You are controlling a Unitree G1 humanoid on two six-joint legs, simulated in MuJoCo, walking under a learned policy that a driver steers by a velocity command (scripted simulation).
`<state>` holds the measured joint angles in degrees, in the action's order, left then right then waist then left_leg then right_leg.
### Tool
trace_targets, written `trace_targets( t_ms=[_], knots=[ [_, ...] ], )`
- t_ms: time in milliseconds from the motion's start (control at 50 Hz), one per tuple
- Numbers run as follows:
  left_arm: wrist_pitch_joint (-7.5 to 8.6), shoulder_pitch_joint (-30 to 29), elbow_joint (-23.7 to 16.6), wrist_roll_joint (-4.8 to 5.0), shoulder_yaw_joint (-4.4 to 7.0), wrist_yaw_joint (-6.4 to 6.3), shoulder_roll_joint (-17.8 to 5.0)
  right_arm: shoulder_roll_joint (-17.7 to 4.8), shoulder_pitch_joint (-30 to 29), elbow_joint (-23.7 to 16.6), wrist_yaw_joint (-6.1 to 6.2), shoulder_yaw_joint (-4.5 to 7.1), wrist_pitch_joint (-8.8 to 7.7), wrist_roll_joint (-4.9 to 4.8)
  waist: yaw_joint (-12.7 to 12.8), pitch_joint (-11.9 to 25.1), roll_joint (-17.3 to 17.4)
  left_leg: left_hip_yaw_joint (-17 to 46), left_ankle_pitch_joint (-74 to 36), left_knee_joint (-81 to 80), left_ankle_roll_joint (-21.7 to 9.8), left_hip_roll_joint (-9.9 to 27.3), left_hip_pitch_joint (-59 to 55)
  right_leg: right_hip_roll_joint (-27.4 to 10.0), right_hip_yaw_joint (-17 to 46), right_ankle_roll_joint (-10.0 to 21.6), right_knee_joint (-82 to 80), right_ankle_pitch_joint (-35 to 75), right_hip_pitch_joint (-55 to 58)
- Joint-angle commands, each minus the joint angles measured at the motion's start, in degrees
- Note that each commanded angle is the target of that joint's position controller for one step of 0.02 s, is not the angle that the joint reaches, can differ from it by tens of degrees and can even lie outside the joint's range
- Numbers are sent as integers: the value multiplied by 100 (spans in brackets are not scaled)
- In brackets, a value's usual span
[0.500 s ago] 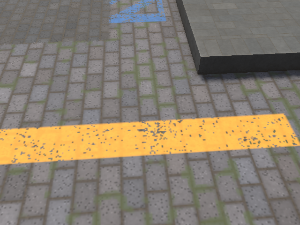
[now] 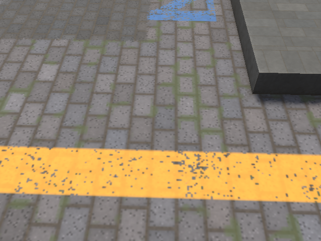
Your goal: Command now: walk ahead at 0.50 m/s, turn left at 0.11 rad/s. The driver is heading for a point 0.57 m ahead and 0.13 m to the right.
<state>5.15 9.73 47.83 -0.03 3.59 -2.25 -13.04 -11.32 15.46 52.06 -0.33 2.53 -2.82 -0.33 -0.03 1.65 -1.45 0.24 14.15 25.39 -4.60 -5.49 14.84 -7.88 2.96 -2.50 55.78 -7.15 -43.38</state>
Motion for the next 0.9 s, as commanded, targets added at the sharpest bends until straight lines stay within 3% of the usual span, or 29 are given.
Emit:
trace_targets(
  t_ms=[20,60,120,160,180,200,220,240,260,280,300,340,380,420,460,520,580,620,640,660,680,700,720,740,780,800,860,900],
  knots=[
    [29,-214,-274,40,4,64,-126,-973,-140,-351,127,270,-130,-79,-45,-5,458,990,-1839,-1130,-982,1503,389,177,-123,107,-1396,1017,911],
    [16,-601,-383,110,11,120,-208,-974,119,-243,122,299,-117,-136,-192,-89,502,1115,-1283,-1178,-933,1629,11,282,-132,200,-1813,1000,904],
    [87,-1046,-562,102,43,229,-379,-1006,351,-124,119,329,-75,-158,-272,-233,471,1252,-1062,-930,-794,1807,-606,405,-166,438,-2298,426,847],
    [143,-814,-492,79,89,278,-486,-1037,326,-108,107,335,-38,-151,-73,-55,555,1167,-1455,-530,-608,1724,-747,587,-364,607,-2673,153,1543],
    [145,-273,-318,56,182,271,-655,-970,279,-121,102,303,-38,-134,182,257,527,972,-2138,25,-471,1502,-645,670,-421,737,-2716,180,2389],
    [158,763,-66,18,311,253,-999,-766,135,-216,95,228,-56,-73,607,921,183,550,-2073,1417,-228,1116,63,138,186,1032,-2570,657,3905],
    [124,1545,149,-10,462,264,-1531,-400,606,-283,78,109,-177,-75,620,1657,-1230,-78,-192,3636,235,281,2277,-1105,2297,1881,-2933,-37,6101],
    [80,1938,191,42,377,267,-1213,-674,422,-281,30,155,-289,-35,804,1923,-1403,516,1773,4486,242,240,3219,-1401,3717,2045,-3578,-967,6480],
    [73,1433,78,42,293,254,-1018,-949,74,-347,15,249,-321,-131,713,1259,-980,641,1406,4925,169,562,3755,-1321,3244,1830,-3721,-1523,5999],
    [46,892,-83,-2,248,251,-915,-928,-263,-422,50,241,-291,-140,565,749,-495,453,859,4784,126,858,3700,-1127,2611,1688,-3865,-1403,5149],
    [33,472,-139,-16,208,272,-789,-883,-389,-439,92,262,-251,-64,365,334,-224,403,474,4312,138,1041,3391,-950,2176,1630,-4107,-1025,4267],
    [73,158,-126,-41,154,307,-585,-753,-222,-370,143,292,-137,-23,17,133,-385,401,140,3761,139,1232,2649,-657,1567,1509,-4456,-441,3374],
    [111,218,-38,-42,166,287,-650,-671,-177,-318,181,305,-86,25,-101,85,-325,284,-201,3396,247,1150,2446,-530,996,1517,-4490,1360,3210],
    [86,314,85,-38,172,212,-705,-531,-330,-354,196,276,-92,78,-159,137,-242,212,-648,2708,381,1067,2288,-399,411,1442,-4300,3078,3221],
    [27,333,172,-1,156,150,-698,-359,-646,-411,176,210,-91,66,-103,185,-300,94,-1266,1870,418,941,1865,-162,-78,1254,-4176,3619,3105],
    [-39,581,376,34,160,94,-777,-350,-1125,-485,130,172,-51,22,95,241,-396,30,-1908,1046,440,744,1382,-107,-209,1180,-4058,3389,3227],
    [-79,631,542,46,158,104,-760,-471,-1366,-517,71,169,-50,36,156,184,-382,114,-1686,647,355,716,1275,-310,21,1263,-3828,3143,3605],
    [-97,536,605,82,162,96,-755,-571,-1285,-476,39,188,-98,73,44,197,-391,103,-1497,198,194,666,1029,-350,170,1187,-3427,3048,3850],
    [-108,511,624,106,153,90,-739,-649,-1028,-363,38,220,-131,106,-100,300,-296,52,-1971,-286,84,598,543,-186,153,1041,-3092,2855,3877],
    [-87,676,622,41,141,87,-702,-959,-738,-247,70,306,-156,157,-88,592,-39,280,-3777,-265,-77,850,-317,141,41,807,-2613,2574,3653],
    [-16,1123,649,-51,74,117,-447,-1248,-478,-209,108,354,-143,224,133,1196,582,885,-5832,351,-594,1631,-1979,500,-91,527,-1843,1049,2585],
    [-19,1482,807,-27,-59,125,-172,-838,-248,-114,121,250,-66,163,9,1796,1185,1539,-5985,388,-1329,2365,-2650,736,-150,227,-1003,-1033,2024],
    [-113,1112,754,48,-7,139,-395,-503,-169,-76,108,141,14,107,-129,1743,1296,1983,-5013,12,-1500,2552,-2367,760,-36,62,-412,-2867,1768],
    [-245,733,638,122,48,118,-575,-495,-409,-100,98,102,54,113,-112,1402,1050,2041,-3624,-279,-1357,2476,-1849,616,105,20,-104,-3210,1554],
    [-498,454,629,73,86,14,-550,-667,-1127,-255,127,117,93,132,97,713,708,1748,-1754,-767,-969,2188,-582,411,92,-27,-376,-2765,1748],
    [-569,472,660,44,88,-32,-497,-717,-1422,-319,155,133,124,140,214,546,830,1568,-1080,-956,-785,1991,-103,374,48,-30,-823,-2437,2062],
    [-590,780,940,-19,47,-46,-219,-666,-1655,-267,187,134,232,106,435,461,915,902,-90,-1027,-473,1460,710,649,-363,76,-2177,-809,3282],
    [-619,748,985,-135,56,5,-310,-530,-1379,-101,175,101,240,24,382,343,762,771,1084,-1056,-109,1257,829,594,-348,228,-2703,-347,3563]
  ],
)
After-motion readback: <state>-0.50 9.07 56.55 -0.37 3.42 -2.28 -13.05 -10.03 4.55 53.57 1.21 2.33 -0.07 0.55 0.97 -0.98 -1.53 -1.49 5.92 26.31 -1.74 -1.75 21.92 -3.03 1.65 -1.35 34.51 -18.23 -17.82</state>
